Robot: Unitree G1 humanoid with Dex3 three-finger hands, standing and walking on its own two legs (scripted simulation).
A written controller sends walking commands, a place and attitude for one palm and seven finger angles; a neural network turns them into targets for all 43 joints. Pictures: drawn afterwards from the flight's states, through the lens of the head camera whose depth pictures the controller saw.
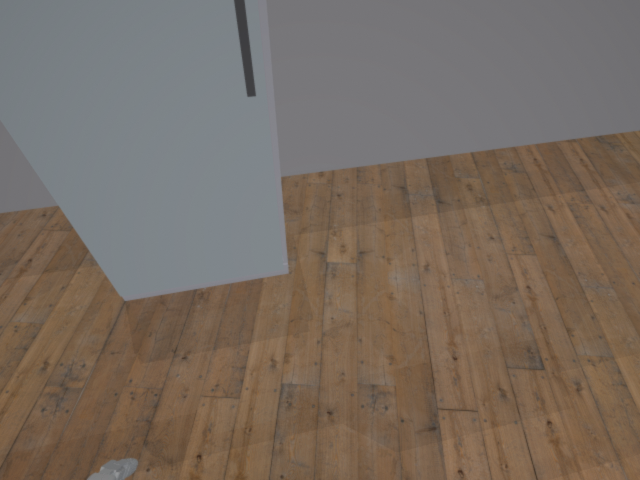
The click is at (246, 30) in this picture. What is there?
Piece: fridge door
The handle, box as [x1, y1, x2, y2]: [234, 0, 255, 96]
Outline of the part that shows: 234,0 247,95 251,96 255,95 244,0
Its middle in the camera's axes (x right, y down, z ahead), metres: -0.16 -0.49 +0.70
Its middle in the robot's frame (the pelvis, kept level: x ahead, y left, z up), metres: +0.88 +0.21 +0.27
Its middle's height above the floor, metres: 1.04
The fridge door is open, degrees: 0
